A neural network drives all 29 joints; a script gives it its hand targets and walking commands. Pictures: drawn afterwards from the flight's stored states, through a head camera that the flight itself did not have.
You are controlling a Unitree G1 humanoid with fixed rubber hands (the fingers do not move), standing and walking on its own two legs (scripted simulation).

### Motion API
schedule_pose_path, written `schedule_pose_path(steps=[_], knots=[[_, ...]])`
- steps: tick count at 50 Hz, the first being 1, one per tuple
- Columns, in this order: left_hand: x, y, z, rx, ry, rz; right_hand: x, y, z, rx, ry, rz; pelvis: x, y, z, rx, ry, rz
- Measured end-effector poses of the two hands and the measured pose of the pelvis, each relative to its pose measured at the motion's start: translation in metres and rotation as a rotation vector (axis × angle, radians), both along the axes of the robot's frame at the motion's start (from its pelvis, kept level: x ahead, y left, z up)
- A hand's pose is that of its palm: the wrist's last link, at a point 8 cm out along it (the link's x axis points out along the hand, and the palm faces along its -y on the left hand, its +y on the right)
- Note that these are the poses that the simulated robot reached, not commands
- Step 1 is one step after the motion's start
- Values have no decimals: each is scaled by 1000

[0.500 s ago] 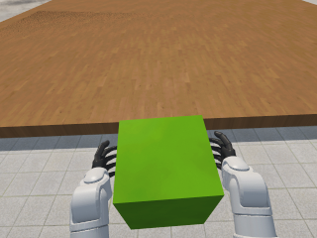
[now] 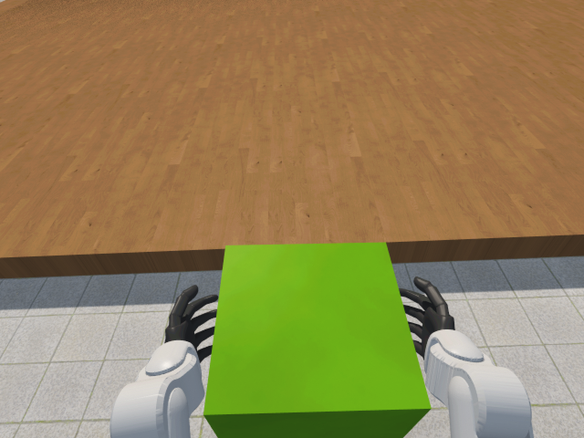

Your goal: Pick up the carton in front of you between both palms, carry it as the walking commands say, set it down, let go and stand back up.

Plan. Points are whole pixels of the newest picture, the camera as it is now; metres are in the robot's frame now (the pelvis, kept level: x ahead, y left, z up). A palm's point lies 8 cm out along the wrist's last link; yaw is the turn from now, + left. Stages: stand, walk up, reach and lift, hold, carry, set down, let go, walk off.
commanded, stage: carry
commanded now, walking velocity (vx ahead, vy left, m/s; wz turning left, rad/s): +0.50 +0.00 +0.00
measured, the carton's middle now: (307, 358) +0.24 +0.00 +0.01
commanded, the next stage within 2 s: none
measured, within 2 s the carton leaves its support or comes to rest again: neither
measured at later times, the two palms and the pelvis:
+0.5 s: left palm (219, 186) +0.53 +0.14 +0.08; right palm (379, 168) +0.57 -0.15 +0.08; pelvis +0.33 -0.03 +0.01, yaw +6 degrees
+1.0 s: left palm (214, 79) +0.96 +0.20 +0.11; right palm (330, 71) +0.96 -0.10 +0.12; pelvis +0.61 +0.04 +0.00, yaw +2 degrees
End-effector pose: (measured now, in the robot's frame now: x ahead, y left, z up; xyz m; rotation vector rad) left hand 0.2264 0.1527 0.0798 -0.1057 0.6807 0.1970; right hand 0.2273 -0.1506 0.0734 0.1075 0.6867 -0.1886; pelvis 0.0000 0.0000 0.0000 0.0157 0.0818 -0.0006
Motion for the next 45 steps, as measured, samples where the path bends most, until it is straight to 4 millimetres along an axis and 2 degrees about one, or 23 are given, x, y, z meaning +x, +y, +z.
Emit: schedule_pose_path(steps=[4,7,10,13,16,20,22,24,27,30,34,37,42,45], knots=[[50,-7,12,-4,-3,-77,29,-4,14,13,1,-49,45,7,15,-20,11,-4],[86,-8,21,-7,-34,-89,64,-5,28,-5,-29,-53,81,7,20,-35,11,4],[123,-6,27,-6,-71,-67,110,-3,38,-13,-66,-26,120,4,21,-41,6,13],[161,-2,29,4,-95,-26,160,0,38,-11,-90,13,164,-2,15,-41,1,18],[202,-4,22,16,-93,9,210,-2,27,0,-90,45,213,-10,4,-39,-5,34],[261,-12,1,24,-57,40,279,-8,1,21,-55,80,275,-24,-13,-52,-17,72],[281,-12,-3,21,-12,65,307,-8,-3,19,-11,103,298,-29,-8,-44,-11,87],[299,-10,0,13,7,93,331,-5,1,16,9,127,319,-31,1,-31,-7,96],[330,-6,14,14,-6,118,369,-1,14,20,-5,150,354,-32,14,-12,-3,98],[370,-4,30,22,-47,115,408,1,28,20,-48,149,391,-29,21,1,-1,94],[433,2,43,26,-104,88,464,6,42,5,-104,121,445,-19,21,1,-8,85],[488,12,47,20,-143,70,514,13,48,-18,-142,91,487,-7,14,-10,-20,77],[599,38,38,32,-209,59,616,33,49,-59,-207,27,560,19,-14,-32,-41,44],[662,50,28,57,-167,43,667,42,43,-67,-167,7,582,28,-17,-17,-29,42]])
